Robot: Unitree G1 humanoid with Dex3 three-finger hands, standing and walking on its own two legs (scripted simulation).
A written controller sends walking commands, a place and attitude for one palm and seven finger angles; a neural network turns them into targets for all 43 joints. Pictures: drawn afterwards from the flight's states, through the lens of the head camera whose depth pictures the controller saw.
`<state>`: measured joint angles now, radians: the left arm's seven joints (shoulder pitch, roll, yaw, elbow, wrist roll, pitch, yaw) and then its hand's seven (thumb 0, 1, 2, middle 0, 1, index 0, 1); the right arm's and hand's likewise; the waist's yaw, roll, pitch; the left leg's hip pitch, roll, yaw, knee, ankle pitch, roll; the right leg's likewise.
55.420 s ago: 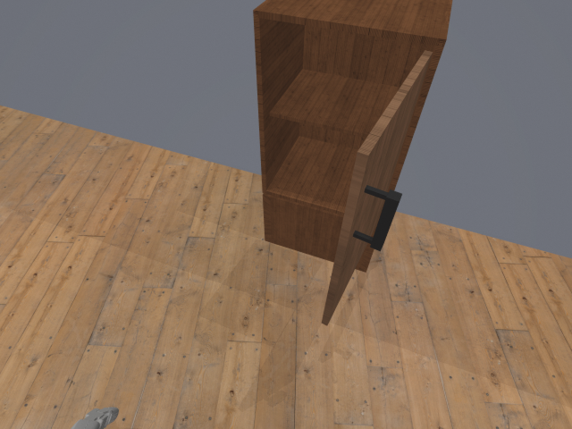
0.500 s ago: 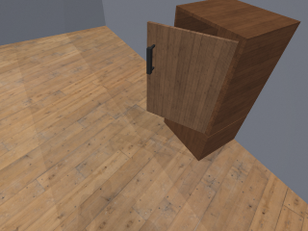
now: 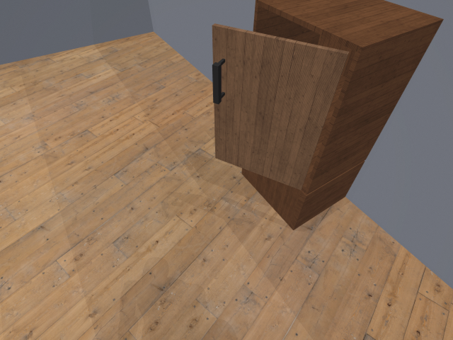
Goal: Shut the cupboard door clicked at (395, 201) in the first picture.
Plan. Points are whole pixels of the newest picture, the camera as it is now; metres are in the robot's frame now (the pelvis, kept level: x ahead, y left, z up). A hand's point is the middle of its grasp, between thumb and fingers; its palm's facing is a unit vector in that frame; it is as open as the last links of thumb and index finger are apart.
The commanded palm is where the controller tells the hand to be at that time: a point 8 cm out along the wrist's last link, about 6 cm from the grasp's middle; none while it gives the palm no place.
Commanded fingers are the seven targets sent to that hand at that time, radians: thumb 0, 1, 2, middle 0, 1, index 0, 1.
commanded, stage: look to check the result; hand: left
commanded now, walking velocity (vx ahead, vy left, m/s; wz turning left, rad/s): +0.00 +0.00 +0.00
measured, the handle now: (219, 81) +0.92 +0.07 -0.02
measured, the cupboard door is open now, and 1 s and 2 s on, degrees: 30 30 30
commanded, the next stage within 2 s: walk to a spot facing it in 0.20 s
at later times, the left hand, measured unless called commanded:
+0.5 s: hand out of the picture -0.03 +0.13 -0.19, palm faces +0.11 -0.98 -0.17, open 7.4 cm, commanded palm none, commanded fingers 0.00 0.90 0.90 -0.20 -0.30 -0.20 -0.30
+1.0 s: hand out of the picture +0.09 +0.21 -0.15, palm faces +0.34 -0.90 -0.28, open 7.4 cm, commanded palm none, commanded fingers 0.00 0.90 0.90 -0.20 -0.30 -0.20 -0.30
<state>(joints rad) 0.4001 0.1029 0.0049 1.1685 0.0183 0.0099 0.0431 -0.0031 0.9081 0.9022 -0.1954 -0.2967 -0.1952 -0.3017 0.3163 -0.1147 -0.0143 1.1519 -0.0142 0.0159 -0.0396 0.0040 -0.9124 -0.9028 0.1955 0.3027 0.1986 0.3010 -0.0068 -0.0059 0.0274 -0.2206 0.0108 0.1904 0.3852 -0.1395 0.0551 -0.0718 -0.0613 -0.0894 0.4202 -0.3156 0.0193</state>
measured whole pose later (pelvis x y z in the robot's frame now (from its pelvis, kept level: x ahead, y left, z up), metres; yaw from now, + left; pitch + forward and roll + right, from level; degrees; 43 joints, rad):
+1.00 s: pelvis +0.02 -0.03 +0.00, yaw +21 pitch +3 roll -1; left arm 0.07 0.24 0.07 0.85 0.02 0.05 0.02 0.00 0.91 0.90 -0.20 -0.30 -0.19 -0.30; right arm 0.20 -0.23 -0.07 0.93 -0.04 0.05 -0.02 0.01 -0.91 -0.90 0.20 0.30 0.20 0.30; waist -0.04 0.03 0.08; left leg -0.37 -0.05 -0.10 0.49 -0.16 0.03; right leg -0.39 -0.03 0.02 0.79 -0.42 0.06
